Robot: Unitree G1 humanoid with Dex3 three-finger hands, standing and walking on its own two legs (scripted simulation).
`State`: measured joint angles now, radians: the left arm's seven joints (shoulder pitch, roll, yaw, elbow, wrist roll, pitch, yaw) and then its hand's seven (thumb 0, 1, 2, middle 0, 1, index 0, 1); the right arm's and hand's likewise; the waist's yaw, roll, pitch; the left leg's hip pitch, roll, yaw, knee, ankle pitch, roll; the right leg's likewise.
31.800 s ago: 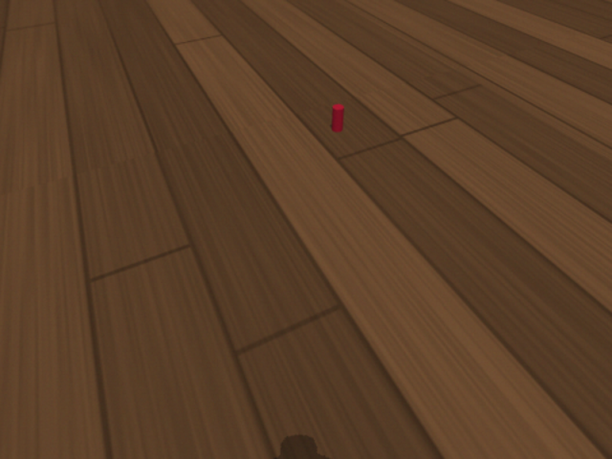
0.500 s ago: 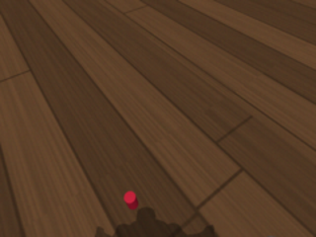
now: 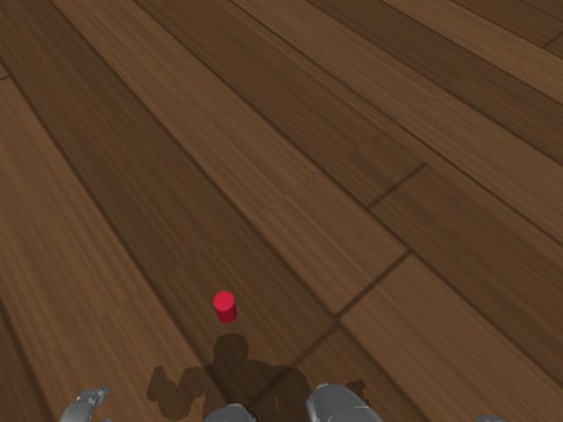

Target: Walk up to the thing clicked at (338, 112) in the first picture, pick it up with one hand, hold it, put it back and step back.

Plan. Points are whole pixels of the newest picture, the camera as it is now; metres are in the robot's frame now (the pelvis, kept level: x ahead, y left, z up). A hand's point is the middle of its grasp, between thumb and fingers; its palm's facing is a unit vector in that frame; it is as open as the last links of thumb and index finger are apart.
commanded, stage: step back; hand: left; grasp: from the side
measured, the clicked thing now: (225, 307) +0.48 +0.16 -0.69
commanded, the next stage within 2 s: none
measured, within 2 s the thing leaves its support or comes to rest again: neither
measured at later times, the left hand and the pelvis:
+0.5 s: hand out of the picture -0.01 +0.24 -0.13, palm faces +0.00 -0.91 -0.42, open 7.4 cm; pelvis -0.13 -0.02 +0.00, yaw +1 degrees
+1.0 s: hand out of the picture -0.21 +0.24 -0.17, palm faces -0.04 -0.91 -0.41, open 7.4 cm; pelvis -0.30 -0.04 -0.02, yaw -3 degrees
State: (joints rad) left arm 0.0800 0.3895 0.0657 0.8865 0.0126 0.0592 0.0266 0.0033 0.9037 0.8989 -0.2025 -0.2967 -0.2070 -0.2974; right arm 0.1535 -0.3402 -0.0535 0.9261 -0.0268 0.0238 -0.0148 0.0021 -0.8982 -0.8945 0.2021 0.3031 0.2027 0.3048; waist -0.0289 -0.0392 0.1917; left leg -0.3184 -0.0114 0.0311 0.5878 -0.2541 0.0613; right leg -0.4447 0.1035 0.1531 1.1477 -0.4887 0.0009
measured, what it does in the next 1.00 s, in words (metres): walks backwards: right foot, then left foot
